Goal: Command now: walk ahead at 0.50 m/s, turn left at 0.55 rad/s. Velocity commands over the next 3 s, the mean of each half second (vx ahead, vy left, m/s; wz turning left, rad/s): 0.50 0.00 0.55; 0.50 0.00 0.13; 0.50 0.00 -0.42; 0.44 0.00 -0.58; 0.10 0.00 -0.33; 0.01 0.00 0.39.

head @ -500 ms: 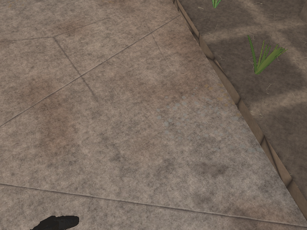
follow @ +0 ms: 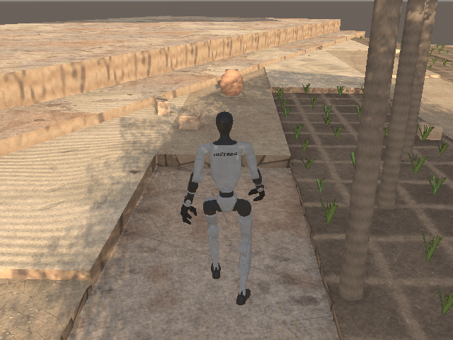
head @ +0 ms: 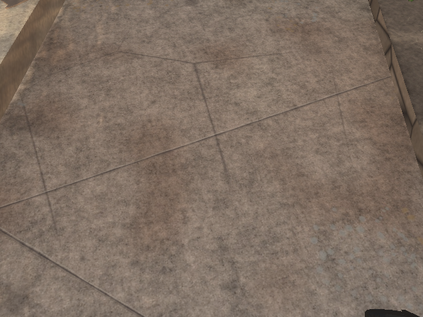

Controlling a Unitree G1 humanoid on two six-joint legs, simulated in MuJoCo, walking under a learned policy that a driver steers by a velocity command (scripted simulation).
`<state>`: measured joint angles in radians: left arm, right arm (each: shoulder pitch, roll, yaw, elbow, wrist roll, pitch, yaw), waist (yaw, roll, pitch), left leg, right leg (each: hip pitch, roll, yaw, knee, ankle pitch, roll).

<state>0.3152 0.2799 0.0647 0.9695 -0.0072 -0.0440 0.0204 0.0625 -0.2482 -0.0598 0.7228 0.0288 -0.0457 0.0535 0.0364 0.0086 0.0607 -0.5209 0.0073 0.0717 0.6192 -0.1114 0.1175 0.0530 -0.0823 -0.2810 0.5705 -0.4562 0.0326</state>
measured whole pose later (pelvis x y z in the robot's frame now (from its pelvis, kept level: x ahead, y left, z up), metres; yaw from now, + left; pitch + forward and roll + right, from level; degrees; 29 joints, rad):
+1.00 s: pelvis +0.54 +0.10 +0.01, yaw +19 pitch +3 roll -2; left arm 0.43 0.29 0.05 0.93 -0.02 -0.06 -0.01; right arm 0.02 -0.25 -0.03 0.62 0.01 -0.09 0.03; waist 0.11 0.02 0.02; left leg -0.47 0.02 0.00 0.48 -0.04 0.05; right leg 0.01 0.00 0.01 0.38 -0.42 0.01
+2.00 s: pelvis +1.07 +0.15 +0.01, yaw -15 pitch +2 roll -1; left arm 0.36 0.31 0.09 0.73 -0.02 -0.01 0.03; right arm 0.01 -0.28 -0.05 0.67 -0.02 -0.12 0.02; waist 0.08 0.03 0.02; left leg -0.48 -0.01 -0.06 0.45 0.04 0.00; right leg -0.13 0.12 0.21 0.58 -0.46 -0.05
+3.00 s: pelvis +1.18 +0.16 +0.03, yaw -9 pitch +2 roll -3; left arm 0.10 0.31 0.09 0.70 0.00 0.03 0.06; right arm 0.19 -0.30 -0.06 0.73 0.01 0.01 0.00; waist -0.02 -0.03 0.06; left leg -0.30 -0.05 -0.02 0.49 -0.22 0.09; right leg -0.53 0.00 0.05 1.15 -0.43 0.07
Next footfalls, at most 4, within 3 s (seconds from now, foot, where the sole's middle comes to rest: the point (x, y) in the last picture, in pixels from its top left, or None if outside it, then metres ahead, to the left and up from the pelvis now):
0.48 right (247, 305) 0.48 -0.07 -0.75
1.00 left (144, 246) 0.65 0.26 -0.75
1.54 right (209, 170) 0.97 0.06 -0.75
2.00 left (173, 111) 1.27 0.22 -0.75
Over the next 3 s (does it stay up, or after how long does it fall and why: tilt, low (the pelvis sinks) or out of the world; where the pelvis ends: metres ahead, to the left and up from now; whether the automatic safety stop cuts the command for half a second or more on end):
stays up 1.18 0.16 0.03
